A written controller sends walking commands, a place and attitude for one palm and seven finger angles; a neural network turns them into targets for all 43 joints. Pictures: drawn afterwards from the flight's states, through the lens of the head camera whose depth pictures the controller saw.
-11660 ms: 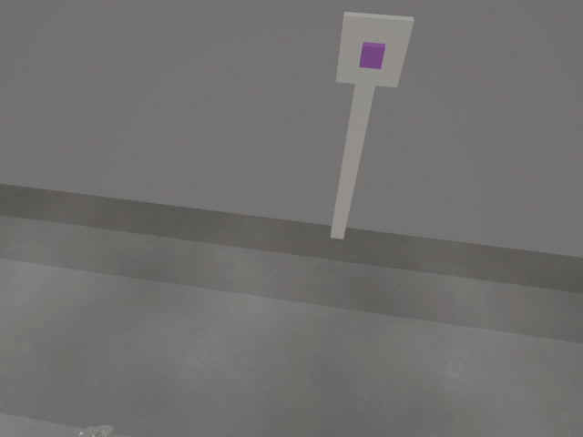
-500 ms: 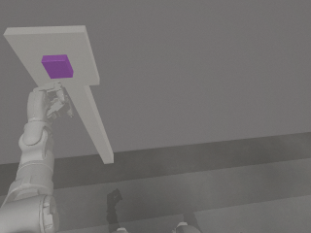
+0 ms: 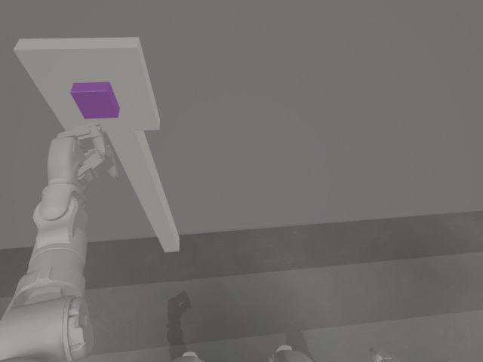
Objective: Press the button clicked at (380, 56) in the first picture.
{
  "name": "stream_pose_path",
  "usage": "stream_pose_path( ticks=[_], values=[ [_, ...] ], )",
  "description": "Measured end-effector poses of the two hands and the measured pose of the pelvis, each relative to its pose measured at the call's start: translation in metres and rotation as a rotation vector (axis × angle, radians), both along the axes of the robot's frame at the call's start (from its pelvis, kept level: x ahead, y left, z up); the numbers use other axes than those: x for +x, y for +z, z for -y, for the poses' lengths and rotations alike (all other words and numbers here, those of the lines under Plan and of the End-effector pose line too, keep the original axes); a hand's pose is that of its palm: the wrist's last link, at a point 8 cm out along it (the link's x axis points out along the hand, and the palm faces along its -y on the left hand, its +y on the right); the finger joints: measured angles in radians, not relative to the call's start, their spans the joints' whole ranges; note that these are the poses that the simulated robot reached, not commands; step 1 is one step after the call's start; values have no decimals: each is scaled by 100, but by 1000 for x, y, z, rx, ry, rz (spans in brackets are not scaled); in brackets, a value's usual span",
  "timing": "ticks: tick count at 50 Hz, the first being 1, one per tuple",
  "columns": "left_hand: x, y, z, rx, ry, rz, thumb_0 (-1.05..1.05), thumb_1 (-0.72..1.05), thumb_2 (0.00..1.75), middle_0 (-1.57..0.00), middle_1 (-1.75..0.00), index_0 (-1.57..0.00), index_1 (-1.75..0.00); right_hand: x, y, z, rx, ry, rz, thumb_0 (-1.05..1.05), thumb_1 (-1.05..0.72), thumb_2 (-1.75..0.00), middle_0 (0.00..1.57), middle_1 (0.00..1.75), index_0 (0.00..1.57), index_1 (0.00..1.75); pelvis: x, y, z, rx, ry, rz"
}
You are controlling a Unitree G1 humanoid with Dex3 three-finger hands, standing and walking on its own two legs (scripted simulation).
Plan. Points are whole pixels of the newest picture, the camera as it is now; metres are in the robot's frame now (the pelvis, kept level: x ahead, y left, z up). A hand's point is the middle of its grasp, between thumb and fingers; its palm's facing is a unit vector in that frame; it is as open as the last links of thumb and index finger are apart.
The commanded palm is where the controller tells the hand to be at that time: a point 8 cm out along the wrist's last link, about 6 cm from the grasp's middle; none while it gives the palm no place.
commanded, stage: press the button with the knuckle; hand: left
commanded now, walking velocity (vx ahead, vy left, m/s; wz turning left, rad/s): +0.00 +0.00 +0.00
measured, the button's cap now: (97, 99) +0.53 +0.25 +0.11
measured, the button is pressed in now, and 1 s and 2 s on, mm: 0 9 0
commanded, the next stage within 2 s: hold the button down briefly in 0.98 s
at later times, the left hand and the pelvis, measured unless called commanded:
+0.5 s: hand (115, 137) +0.47 +0.22 +0.08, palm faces +0.10 -0.99 -0.01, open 3.1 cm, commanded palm +0.45 +0.27 +0.08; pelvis +0.00 +0.00 +0.00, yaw -1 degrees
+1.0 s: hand (114, 132) +0.49 +0.23 +0.08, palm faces +0.11 -0.99 -0.03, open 2.8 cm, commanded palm +0.48 +0.27 +0.08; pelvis -0.01 +0.00 -0.01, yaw +1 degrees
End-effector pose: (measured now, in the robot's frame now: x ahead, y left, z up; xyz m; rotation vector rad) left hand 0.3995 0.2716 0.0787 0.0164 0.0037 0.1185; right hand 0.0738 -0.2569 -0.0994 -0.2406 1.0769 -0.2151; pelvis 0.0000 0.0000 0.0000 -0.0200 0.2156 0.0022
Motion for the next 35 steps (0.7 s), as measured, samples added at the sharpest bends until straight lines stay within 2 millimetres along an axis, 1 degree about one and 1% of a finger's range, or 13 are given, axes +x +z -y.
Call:
stream_pose_path(
  ticks=[4,8,15,20,27,35],
  values=[
    [9,3,-4,-3,-1,1,2,90,90,-130,-150,-130,-150,-6,-2,2,-6,-5,-20,1,-91,-90,20,30,20,30,0,-1,1,-1,1,-9],
    [18,4,-7,-8,-7,-7,2,90,90,-130,-150,-130,-150,-16,-3,5,-13,-18,-51,1,-91,-90,20,30,20,30,0,-2,1,-2,-1,-22],
    [29,3,-4,-13,-23,-4,2,90,90,-130,-150,-130,-150,-36,-5,7,-20,-47,-116,1,-91,-90,20,30,20,30,1,-4,-1,-4,-6,-39],
    [36,1,-2,-10,-18,-10,2,90,90,-130,-150,-130,-150,-47,-5,7,-22,-69,-145,1,-91,-90,20,30,20,30,2,-4,-2,-5,-11,-47],
    [49,2,1,-3,-16,-9,2,90,91,-130,-150,-130,-150,-57,-6,4,-20,-80,-176,1,-91,-90,20,30,20,30,2,-5,-4,-8,-11,-61],
    [52,0,-2,1,-15,-21,-1,85,93,-130,-150,-130,-150,-62,-10,0,-14,-70,-203,1,-91,-90,20,30,20,30,0,-7,-4,-12,-4,-72]
  ],
)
